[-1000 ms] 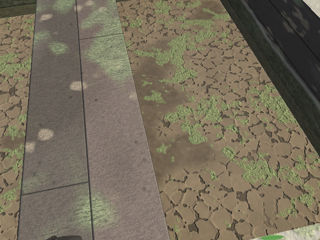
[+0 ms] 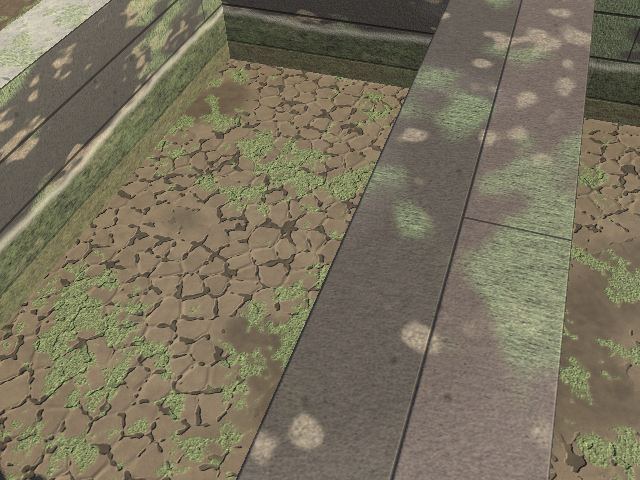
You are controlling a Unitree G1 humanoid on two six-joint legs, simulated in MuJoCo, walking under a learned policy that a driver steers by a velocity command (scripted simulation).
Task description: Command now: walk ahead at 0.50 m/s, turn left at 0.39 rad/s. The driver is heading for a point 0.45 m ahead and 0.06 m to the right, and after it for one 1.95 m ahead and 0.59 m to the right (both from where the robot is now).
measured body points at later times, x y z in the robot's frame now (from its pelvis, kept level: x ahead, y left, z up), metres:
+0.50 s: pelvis +0.28 +0.04 +0.02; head +0.31 +0.06 +0.47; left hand +0.44 +0.29 -0.10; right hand +0.41 -0.20 -0.08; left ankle +0.32 +0.10 -0.72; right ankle +0.34 -0.07 -0.58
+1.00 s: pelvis +0.54 -0.08 -0.02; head +0.59 -0.08 +0.43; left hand +0.78 +0.11 -0.13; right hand +0.61 -0.36 -0.12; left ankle +0.45 +0.07 -0.58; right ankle +0.57 -0.13 -0.72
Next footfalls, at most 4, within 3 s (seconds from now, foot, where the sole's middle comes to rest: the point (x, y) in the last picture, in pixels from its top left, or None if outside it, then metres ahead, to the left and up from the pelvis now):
0.28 left None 0.36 0.11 -0.76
0.90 right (414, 446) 0.60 -0.14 -0.76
1.24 left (393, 363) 0.80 -0.12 -0.76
1.56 right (435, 398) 0.71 -0.20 -0.76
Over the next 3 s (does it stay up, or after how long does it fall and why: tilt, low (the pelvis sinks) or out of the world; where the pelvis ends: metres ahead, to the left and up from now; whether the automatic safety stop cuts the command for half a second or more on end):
stays up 0.91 -0.18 0.01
